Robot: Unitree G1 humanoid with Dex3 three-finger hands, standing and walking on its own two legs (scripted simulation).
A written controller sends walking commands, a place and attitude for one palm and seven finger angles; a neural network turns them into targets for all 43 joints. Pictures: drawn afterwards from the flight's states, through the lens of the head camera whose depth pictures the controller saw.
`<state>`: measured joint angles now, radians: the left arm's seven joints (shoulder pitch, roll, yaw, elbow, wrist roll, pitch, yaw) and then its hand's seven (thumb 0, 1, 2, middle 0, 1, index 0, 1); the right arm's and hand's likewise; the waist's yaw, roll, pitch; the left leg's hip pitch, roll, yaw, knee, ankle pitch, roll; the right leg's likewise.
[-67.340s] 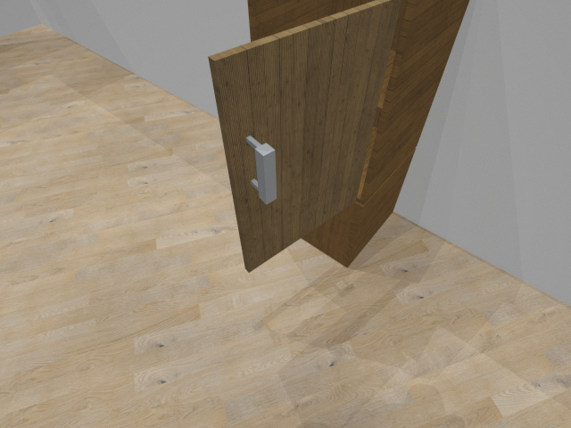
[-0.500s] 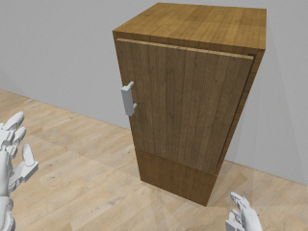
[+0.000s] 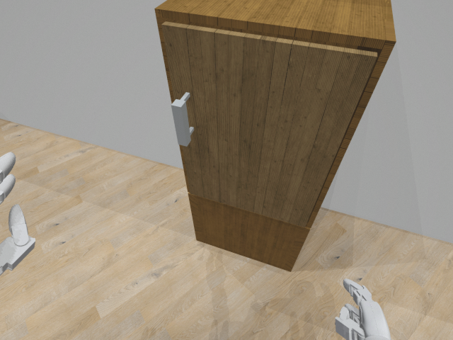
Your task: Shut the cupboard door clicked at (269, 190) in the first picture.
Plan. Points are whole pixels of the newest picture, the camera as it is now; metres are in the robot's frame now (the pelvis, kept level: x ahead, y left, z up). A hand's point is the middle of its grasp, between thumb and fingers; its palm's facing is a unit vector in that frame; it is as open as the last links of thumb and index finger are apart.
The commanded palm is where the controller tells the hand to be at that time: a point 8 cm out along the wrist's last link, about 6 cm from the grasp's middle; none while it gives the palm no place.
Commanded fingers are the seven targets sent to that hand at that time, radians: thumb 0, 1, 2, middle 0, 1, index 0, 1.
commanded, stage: step back with the hand held close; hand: left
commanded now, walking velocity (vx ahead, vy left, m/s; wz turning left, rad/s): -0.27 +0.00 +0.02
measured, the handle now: (185, 119) +0.61 +0.15 +0.03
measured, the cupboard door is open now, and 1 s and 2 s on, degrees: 0 0 0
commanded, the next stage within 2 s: stop stepping back and stand still in 0.82 s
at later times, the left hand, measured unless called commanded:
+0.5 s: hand out of the picture +0.11 +0.28 +0.17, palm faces +0.48 -0.78 -0.40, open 7.4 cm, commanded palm +0.04 +0.31 +0.18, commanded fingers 0.00 0.90 0.90 -0.20 -0.30 -0.20 -0.30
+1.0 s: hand out of the picture +0.00 +0.30 +0.18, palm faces +0.42 -0.81 -0.41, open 7.4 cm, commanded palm -0.06 +0.33 +0.18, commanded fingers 0.00 0.90 0.90 -0.20 -0.30 -0.20 -0.30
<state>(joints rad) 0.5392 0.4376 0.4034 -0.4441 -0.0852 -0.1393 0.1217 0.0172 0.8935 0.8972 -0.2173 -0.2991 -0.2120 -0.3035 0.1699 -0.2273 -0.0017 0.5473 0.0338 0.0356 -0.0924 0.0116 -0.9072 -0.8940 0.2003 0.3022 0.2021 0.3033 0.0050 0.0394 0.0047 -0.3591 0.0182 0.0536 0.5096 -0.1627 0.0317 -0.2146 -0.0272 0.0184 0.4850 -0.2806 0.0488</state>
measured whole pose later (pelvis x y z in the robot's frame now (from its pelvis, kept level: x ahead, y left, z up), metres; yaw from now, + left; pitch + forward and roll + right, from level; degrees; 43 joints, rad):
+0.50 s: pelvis -0.08 +0.01 -0.02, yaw +3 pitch -2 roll -4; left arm 0.48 0.41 0.42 -0.48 -0.06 -0.26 0.16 0.02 0.89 0.90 -0.22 -0.30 -0.21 -0.30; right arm 0.21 -0.22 0.00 0.62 0.01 -0.07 -0.09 0.01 -0.91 -0.89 0.20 0.30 0.20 0.30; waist 0.00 0.03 0.03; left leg -0.50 0.02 0.00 0.62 -0.16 0.04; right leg -0.35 0.01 0.00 0.64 -0.31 0.04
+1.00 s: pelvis -0.20 +0.03 +0.00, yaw +0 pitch +2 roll -5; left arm 0.52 0.44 0.46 -0.55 -0.08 -0.23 0.13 0.02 0.89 0.90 -0.21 -0.30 -0.21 -0.30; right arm 0.16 -0.16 0.00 0.59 -0.01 -0.12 -0.04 0.01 -0.91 -0.89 0.20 0.30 0.20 0.30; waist 0.01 0.01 0.01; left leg -0.47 0.06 0.04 0.47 -0.04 0.06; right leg -0.32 0.09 -0.01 0.80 -0.49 0.01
